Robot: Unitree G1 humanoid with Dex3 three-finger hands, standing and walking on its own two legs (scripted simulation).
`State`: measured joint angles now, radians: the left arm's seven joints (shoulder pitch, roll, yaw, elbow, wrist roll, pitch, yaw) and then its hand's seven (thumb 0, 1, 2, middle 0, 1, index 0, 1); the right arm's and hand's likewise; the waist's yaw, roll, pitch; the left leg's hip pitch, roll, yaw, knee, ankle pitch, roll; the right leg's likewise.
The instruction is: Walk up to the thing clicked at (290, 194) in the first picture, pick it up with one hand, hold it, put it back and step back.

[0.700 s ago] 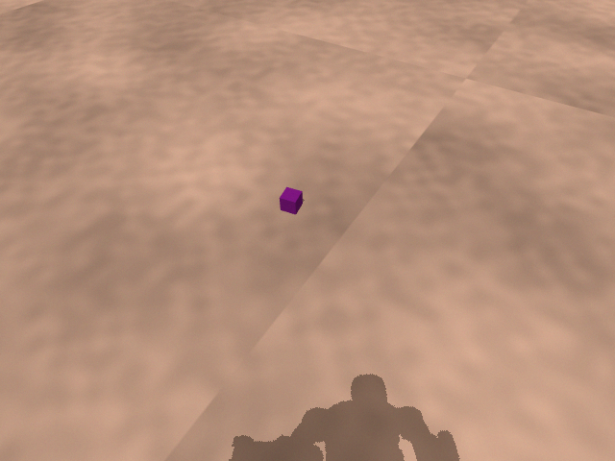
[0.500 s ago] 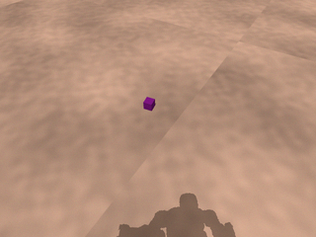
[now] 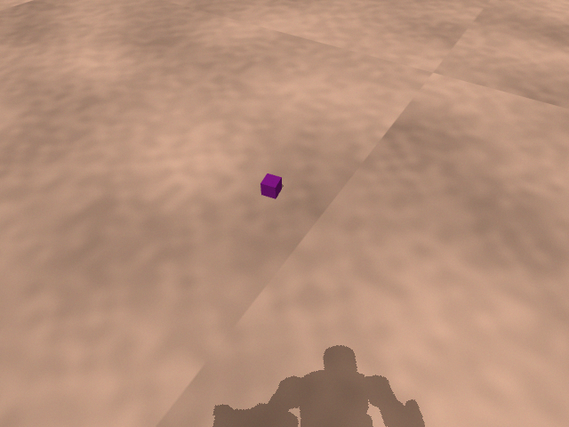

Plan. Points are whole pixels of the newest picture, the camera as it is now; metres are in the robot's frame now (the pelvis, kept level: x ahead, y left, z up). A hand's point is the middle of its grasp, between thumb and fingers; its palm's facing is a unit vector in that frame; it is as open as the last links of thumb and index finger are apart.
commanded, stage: stand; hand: left
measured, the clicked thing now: (271, 186) +1.30 +0.07 -0.74
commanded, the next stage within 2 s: walk up in 0.42 s
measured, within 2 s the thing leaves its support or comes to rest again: neither
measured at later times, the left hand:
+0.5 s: hand out of the picture +0.07 +0.26 -0.16, palm faces -0.04 -0.94 -0.33, open 7.4 cm
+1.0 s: hand (174, 409) +0.19 +0.19 -0.14, palm faces -0.06 -0.92 -0.38, open 7.4 cm
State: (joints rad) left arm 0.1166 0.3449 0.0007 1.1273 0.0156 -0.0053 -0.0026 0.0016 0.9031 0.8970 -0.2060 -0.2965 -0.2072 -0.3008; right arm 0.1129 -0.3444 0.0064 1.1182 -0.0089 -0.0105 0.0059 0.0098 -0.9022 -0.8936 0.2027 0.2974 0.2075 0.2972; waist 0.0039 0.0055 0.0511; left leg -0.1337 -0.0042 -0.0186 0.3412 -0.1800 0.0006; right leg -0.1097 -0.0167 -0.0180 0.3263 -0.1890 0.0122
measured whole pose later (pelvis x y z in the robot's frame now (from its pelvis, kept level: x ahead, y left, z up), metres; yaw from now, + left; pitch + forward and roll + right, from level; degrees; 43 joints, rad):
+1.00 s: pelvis +0.15 -0.08 -0.01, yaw -4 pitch -3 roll -1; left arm 0.34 0.39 0.06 0.93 0.02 -0.07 -0.05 0.00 0.90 0.90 -0.21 -0.30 -0.21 -0.30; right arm 0.24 -0.43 -0.08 0.93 -0.03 -0.02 0.09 0.01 -0.90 -0.89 0.20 0.30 0.21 0.30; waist 0.04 0.06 0.05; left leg -0.49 0.07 0.00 0.85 -0.29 0.00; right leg -0.12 0.01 -0.06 0.41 -0.25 -0.03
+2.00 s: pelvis +0.58 -0.08 -0.03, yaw -6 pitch -2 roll +0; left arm 0.38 0.45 0.05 0.86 0.01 -0.06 -0.05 0.00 0.90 0.90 -0.21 -0.30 -0.21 -0.30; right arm 0.29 -0.43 -0.08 0.86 -0.03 -0.07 0.08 0.01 -0.90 -0.89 0.20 0.30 0.21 0.30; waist 0.03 -0.01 0.05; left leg -0.39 0.05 0.07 0.63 -0.20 0.02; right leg -0.22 -0.08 -0.04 0.73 -0.43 -0.01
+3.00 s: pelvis +0.83 -0.10 -0.03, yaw -9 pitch -2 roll -1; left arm 0.26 0.39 0.03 0.99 0.03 -0.02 -0.01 0.00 0.90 0.90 -0.21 -0.30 -0.21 -0.30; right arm 0.21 -0.40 -0.02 0.93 -0.01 -0.02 0.02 0.01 -0.90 -0.89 0.21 0.30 0.21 0.30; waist 0.00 0.01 0.07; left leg -0.37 0.07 0.03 0.69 -0.29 -0.01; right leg -0.30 -0.02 -0.04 0.65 -0.31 0.00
